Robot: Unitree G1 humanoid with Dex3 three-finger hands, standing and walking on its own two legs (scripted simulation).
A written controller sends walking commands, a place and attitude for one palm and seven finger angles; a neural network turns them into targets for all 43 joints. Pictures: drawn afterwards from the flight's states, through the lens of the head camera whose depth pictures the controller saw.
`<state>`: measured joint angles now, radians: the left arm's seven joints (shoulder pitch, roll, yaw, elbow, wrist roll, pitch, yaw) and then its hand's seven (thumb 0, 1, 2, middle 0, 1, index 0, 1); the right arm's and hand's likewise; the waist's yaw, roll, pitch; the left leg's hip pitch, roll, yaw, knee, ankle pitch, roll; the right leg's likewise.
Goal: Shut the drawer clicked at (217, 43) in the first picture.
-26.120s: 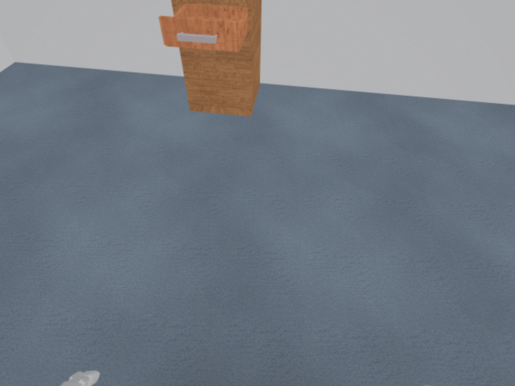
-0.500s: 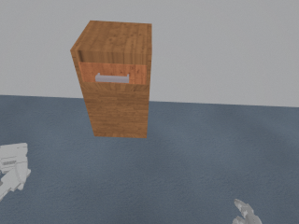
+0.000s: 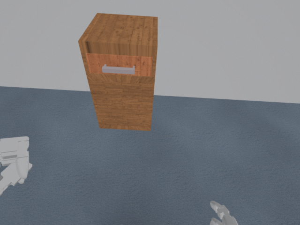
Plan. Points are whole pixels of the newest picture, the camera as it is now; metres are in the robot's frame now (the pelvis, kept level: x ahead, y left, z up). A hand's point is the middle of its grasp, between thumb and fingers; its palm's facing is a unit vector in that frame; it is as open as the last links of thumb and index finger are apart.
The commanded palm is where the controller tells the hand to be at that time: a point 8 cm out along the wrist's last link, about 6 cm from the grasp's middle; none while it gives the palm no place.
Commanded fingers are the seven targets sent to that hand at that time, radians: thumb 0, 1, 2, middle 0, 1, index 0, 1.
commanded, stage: let the arm hang, fingers relaxed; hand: left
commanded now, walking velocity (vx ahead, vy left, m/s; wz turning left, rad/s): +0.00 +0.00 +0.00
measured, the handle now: (119, 68) +0.97 +0.22 -0.14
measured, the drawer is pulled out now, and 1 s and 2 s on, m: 0.00 0.00 0.00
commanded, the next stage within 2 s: look to check the result in 1.18 s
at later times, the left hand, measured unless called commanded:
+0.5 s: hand out of the picture -0.03 +0.21 -0.17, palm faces +0.09 -0.97 -0.22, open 3.8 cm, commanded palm none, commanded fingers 0.00 0.90 0.90 -0.52 -0.65 -0.52 -0.65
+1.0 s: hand out of the picture -0.01 +0.17 -0.17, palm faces +0.08 -0.98 -0.16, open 7.3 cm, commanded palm none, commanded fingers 0.00 0.90 0.90 -0.20 -0.30 -0.20 -0.30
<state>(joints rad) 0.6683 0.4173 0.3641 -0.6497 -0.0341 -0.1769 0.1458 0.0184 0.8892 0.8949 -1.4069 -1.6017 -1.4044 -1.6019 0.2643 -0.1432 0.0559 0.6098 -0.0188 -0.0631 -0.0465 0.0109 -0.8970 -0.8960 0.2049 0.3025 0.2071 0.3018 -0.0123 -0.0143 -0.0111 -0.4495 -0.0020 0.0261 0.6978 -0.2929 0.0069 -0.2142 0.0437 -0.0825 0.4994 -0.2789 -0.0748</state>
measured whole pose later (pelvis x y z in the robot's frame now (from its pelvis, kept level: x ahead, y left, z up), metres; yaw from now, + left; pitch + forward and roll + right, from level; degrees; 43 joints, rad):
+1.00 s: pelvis +0.00 +0.02 +0.01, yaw +2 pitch -2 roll +0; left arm 0.31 0.10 0.01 1.13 0.01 0.00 0.04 0.01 0.91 0.89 -0.21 -0.32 -0.21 -0.32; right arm 0.31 -0.09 -0.01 1.14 -0.02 0.02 -0.03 0.01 -0.91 -0.90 0.20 0.30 0.20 0.30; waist -0.01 0.01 0.04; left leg -0.25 0.00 0.02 0.45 -0.17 0.02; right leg -0.15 -0.01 -0.08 0.46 -0.27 -0.02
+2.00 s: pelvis +0.02 +0.00 +0.01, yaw +1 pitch -2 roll +0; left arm 0.31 0.11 0.01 1.14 0.01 -0.01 0.04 0.01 0.91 0.89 -0.20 -0.30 -0.20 -0.30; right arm 0.30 -0.11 -0.01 1.15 -0.01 0.01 -0.04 0.00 -0.91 -0.90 0.20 0.30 0.20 0.30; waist 0.00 0.01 0.05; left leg -0.21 0.02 0.02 0.44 -0.19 -0.01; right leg -0.11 0.02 -0.08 0.42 -0.28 -0.04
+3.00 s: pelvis +0.03 -0.01 +0.01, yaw +1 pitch -2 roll +0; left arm 0.29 0.15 0.02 1.14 0.01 -0.02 0.04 0.01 0.91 0.89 -0.20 -0.30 -0.20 -0.30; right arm 0.27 -0.15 -0.01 1.15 -0.01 0.01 -0.04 0.00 -0.91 -0.90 0.20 0.30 0.20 0.30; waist 0.00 0.02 0.05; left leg -0.17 0.04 0.02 0.41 -0.19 -0.02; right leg -0.07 0.04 -0.07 0.39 -0.28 -0.06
